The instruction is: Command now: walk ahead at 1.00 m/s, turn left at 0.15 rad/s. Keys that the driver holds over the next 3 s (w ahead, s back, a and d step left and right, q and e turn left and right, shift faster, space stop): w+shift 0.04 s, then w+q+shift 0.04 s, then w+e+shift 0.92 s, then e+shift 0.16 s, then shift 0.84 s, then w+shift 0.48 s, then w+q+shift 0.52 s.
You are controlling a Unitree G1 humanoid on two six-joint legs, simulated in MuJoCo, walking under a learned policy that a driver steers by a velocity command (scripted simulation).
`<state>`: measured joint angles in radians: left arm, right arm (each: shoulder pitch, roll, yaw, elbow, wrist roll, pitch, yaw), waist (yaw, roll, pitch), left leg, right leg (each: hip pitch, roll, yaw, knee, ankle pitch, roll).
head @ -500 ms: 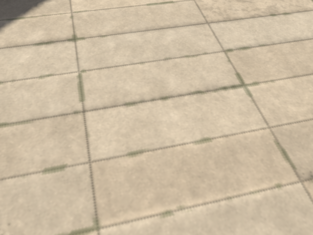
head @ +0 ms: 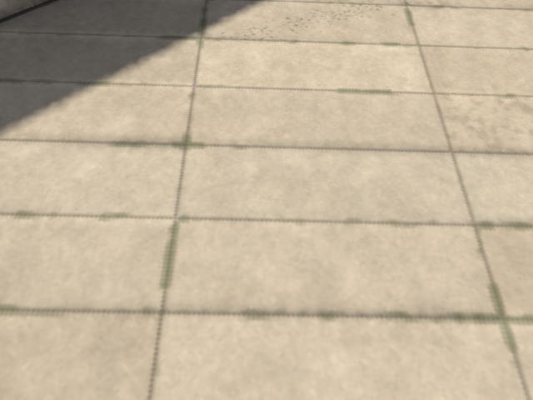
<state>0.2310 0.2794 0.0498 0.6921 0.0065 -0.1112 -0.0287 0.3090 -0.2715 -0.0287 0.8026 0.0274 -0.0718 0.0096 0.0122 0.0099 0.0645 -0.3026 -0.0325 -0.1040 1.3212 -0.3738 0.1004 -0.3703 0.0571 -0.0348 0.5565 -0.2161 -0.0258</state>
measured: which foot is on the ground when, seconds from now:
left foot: up 0.00-0.32, down 0.34-0.76, up 0.78-1.00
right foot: down 0.00-0.36, up 0.38-0.76, down 0.78-1.00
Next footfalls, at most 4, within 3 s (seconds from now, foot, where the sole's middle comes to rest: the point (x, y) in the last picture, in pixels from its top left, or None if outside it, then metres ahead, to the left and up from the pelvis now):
0.34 left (210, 357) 0.55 0.15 -0.76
0.78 right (339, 250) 0.88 -0.19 -0.76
1.20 left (362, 144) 1.31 -0.31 -0.76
1.60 right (401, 194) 1.10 -0.41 -0.76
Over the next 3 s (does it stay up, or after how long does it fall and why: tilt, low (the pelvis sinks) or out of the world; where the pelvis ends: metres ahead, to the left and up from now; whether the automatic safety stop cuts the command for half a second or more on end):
stays up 1.48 -0.85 0.00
